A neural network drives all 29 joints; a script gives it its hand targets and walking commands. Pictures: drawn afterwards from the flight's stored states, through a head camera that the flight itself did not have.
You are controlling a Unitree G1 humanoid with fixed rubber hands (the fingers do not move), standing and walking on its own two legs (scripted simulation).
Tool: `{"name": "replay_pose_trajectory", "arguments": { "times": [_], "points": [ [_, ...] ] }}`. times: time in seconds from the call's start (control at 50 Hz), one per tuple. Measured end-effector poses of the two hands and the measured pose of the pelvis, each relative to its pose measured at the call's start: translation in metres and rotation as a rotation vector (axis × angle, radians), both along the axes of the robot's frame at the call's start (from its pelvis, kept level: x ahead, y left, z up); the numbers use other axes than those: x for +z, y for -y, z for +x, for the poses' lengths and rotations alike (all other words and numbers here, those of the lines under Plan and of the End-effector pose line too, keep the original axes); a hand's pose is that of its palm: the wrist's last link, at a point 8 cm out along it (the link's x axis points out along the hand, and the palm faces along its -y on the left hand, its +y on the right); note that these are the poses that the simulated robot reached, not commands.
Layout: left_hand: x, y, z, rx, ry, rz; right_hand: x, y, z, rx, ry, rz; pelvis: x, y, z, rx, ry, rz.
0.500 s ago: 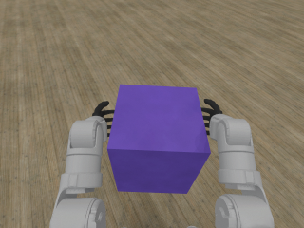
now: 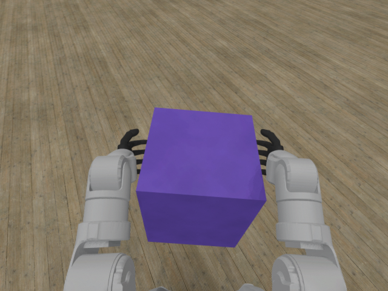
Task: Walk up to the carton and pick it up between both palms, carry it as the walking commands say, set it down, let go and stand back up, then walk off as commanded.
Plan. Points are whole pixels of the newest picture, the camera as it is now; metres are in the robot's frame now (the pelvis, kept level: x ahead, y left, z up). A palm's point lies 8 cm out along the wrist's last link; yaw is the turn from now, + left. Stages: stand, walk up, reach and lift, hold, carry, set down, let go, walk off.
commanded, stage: carry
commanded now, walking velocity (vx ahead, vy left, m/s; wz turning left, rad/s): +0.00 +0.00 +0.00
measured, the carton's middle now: (197, 181) +0.34 +0.01 +0.02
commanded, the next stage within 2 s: none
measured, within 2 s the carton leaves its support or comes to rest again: neither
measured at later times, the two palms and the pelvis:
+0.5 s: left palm (129, 159) +0.34 +0.15 +0.10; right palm (277, 152) +0.36 -0.15 +0.10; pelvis +0.02 -0.01 +0.01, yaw +1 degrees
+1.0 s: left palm (129, 153) +0.37 +0.15 +0.10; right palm (271, 146) +0.38 -0.15 +0.10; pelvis +0.03 +0.00 +0.01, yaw +1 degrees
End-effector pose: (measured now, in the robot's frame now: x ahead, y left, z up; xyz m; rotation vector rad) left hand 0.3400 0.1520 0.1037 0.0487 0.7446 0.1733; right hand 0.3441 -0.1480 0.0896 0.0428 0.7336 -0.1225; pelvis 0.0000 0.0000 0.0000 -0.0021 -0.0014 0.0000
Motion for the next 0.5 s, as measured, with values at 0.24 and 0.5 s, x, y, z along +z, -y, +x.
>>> {"name": "replay_pose_trajectory", "arguments": {
  "times": [0.24, 0.5],
  "points": [
    [0.000, 0.014, -0.001, -0.012, 0.001, -0.008, 0.009, 0.014, 0.001, -0.001, 0.001, -0.013, 0.005, 0.009, 0.002, 0.014, -0.013, -0.006],
    [0.000, 0.006, 0.003, 0.021, -0.003, -0.038, 0.014, 0.006, 0.013, 0.022, -0.005, -0.034, 0.008, 0.012, 0.017, 0.014, -0.028, -0.008]
  ]
}}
